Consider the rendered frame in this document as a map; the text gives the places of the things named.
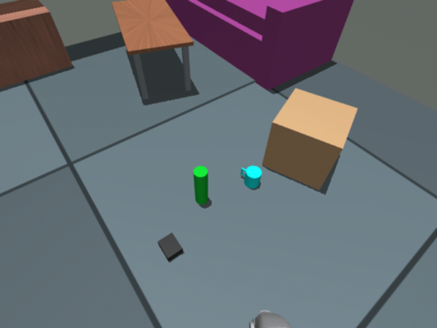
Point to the sofa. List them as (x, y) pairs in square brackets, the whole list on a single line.
[(272, 41)]

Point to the coffee table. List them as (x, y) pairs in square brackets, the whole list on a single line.
[(148, 26)]

